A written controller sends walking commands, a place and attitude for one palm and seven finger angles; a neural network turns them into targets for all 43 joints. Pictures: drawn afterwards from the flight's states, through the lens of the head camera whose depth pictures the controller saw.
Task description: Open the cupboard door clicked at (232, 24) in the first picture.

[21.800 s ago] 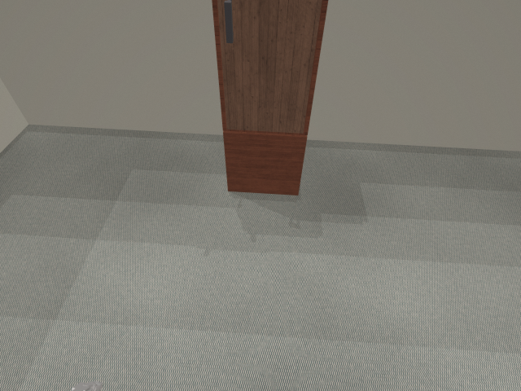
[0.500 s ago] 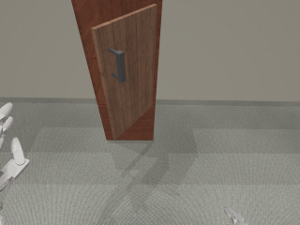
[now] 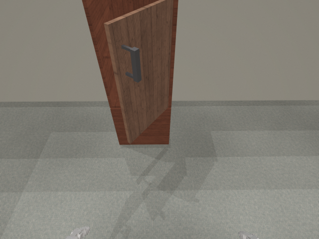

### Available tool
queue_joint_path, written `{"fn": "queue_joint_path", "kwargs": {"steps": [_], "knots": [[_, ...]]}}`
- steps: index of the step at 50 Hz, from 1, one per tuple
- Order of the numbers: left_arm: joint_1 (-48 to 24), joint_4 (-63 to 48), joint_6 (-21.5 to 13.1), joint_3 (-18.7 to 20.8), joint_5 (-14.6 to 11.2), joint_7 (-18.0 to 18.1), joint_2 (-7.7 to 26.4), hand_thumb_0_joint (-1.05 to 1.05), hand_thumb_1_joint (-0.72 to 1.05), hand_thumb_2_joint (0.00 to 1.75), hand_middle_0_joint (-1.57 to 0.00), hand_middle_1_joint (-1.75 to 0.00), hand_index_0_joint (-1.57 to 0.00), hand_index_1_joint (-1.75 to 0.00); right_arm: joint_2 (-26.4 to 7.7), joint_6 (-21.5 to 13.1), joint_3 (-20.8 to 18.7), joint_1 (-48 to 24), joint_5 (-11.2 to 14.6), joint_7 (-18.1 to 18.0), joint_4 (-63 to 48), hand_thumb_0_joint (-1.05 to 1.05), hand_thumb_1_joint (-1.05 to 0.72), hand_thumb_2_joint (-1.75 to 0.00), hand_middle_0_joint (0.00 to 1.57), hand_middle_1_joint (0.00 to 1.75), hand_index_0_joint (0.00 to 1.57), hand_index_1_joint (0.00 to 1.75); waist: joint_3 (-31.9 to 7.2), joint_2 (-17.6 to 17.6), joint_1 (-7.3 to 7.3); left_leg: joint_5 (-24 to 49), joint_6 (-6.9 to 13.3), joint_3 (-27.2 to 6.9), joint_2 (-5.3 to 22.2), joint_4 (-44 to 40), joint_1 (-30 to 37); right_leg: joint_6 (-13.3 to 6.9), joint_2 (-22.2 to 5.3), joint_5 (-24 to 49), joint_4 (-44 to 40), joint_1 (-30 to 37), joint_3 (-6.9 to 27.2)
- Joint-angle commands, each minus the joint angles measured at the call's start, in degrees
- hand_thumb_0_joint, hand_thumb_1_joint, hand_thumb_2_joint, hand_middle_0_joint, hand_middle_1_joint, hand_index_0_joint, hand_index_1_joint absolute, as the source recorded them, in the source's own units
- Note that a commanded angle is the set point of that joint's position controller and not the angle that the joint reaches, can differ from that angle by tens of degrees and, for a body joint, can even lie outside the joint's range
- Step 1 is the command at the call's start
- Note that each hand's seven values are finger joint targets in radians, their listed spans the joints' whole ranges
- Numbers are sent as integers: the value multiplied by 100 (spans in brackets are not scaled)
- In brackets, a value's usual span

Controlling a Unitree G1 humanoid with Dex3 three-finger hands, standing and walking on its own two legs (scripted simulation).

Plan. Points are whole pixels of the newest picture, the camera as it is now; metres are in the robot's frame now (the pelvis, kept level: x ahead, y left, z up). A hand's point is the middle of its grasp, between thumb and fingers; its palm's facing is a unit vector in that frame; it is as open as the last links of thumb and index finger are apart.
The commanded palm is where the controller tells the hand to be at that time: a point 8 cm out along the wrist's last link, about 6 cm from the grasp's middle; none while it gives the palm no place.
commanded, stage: let the arm hang, fingers relaxed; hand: left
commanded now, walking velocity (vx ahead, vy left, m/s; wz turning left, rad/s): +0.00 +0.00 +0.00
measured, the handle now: (131, 63) +0.64 +0.12 +0.12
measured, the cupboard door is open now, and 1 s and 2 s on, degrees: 53 53 53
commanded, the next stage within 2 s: look to check the result in 0.86 s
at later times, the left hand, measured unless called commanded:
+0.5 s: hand out of the picture -0.04 +0.21 -0.16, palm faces +0.03 -0.96 -0.27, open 7.4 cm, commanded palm none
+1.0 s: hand out of the picture +0.05 +0.20 -0.15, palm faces -0.01 -0.96 -0.29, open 7.4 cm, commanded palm none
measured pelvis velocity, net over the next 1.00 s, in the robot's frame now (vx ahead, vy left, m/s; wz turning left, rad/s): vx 0.00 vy -0.01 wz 0.00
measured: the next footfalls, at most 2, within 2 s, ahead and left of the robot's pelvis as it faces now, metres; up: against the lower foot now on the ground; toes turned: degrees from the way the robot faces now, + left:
none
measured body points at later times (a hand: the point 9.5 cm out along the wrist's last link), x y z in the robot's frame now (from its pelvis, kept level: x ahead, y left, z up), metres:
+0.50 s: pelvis -0.01 +0.01 +0.01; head +0.00 -0.01 +0.46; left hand -0.04 +0.26 -0.13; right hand -0.03 -0.22 -0.16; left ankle +0.02 +0.11 -0.73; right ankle +0.00 -0.11 -0.73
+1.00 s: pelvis +0.00 -0.01 +0.02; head +0.01 -0.03 +0.46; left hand +0.05 +0.25 -0.13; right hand +0.02 -0.28 -0.14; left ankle +0.02 +0.11 -0.73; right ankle +0.00 -0.11 -0.73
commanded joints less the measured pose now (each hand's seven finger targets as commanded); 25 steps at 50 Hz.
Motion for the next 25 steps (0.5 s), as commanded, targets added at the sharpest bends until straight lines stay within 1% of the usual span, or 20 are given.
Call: {"fn": "queue_joint_path", "kwargs": {"steps": [1,4,5,6,7,8,11,13,16,18,20,23,24,25], "knots": [[13,463,-312,116,-53,120,869,0,90,90,-20,-30,-20,-30,-559,-17,-106,167,24,-53,116,0,-90,-90,20,30,20,30,-33,466,154,940,87,-702,589,-1058,181,-103,-491,818,-1047,306,634],[309,1117,-342,176,-60,137,663,0,90,90,-20,-30,-20,-30,-432,-15,-131,314,15,-113,447,0,-90,-90,20,30,20,30,-162,950,199,575,89,-680,578,-1219,240,-160,-492,766,-1271,554,607],[358,1265,-349,159,-60,143,682,0,90,90,-20,-30,-20,-30,-439,-2,-140,389,31,-125,522,0,-90,-90,20,30,20,30,-133,863,204,562,90,-683,583,-1199,294,-168,-484,786,-1338,557,586],[340,1412,-351,129,-73,139,658,0,90,90,-20,-30,-20,-30,-377,6,-141,480,41,-130,634,0,-90,-90,20,30,20,30,-119,702,172,461,89,-696,598,-1263,319,-171,-490,723,-1376,533,553],[336,1532,-348,111,-79,135,641,0,90,90,-20,-30,-20,-30,-377,15,-145,573,47,-136,729,0,-90,-90,20,30,20,30,-54,620,159,276,94,-732,617,-1361,300,-174,-483,583,-1411,491,523],[373,1643,-353,109,-81,132,636,0,90,90,-20,-30,-20,-30,-373,9,-160,645,52,-144,810,0,-90,-90,20,30,20,30,-41,556,167,239,107,-746,627,-1414,315,-174,-476,585,-1421,480,513],[406,1923,-344,82,-78,142,625,0,90,90,-20,-30,-20,-30,-400,26,-196,804,64,-165,1006,0,-90,-90,20,30,20,30,264,230,150,-102,129,-819,669,-1576,249,-183,-449,331,-1468,309,461],[455,2043,-340,87,-77,147,634,0,90,90,-20,-30,-20,-30,-400,15,-209,903,66,-176,1102,0,-90,-90,20,30,20,30,303,168,163,-203,149,-838,689,-1661,229,-181,-448,318,-1439,311,439],[541,2159,-341,96,-77,159,653,0,90,90,-20,-30,-20,-30,-427,7,-229,956,67,-183,1193,0,-90,-90,20,30,20,30,242,105,176,-334,166,-872,689,-1719,278,-189,-449,203,-1398,296,438],[522,2194,-342,106,-72,163,690,0,90,90,-20,-30,-20,-30,-442,6,-250,991,67,-183,1250,0,-90,-90,20,30,20,30,351,-20,176,-403,178,-872,686,-1745,215,-196,-452,141,-1413,246,461],[527,2203,-347,122,-65,171,727,0,90,90,-20,-30,-20,-30,-483,8,-267,975,72,-178,1267,0,-90,-90,20,30,20,30,438,-26,187,-432,176,-845,665,-1724,210,-198,-452,20,-1430,154,464],[437,2205,-364,134,-64,174,769,0,90,90,-20,-30,-20,-30,-476,-6,-268,945,58,-170,1310,0,-90,-90,20,30,20,30,444,-26,174,-258,169,-772,633,-1683,253,-207,-498,73,-1473,152,518],[400,2205,-373,143,-66,177,788,0,90,90,-20,-30,-20,-30,-458,-15,-260,931,58,-168,1324,0,-90,-90,20,30,20,30,430,-89,170,-106,172,-760,620,-1659,302,-216,-517,137,-1485,168,533],[385,2191,-380,150,-64,183,802,0,90,90,-20,-30,-20,-30,-477,-6,-273,921,69,-162,1325,0,-90,-90,20,30,20,30,438,-161,180,-105,169,-722,612,-1612,326,-216,-511,32,-1525,127,547]]}}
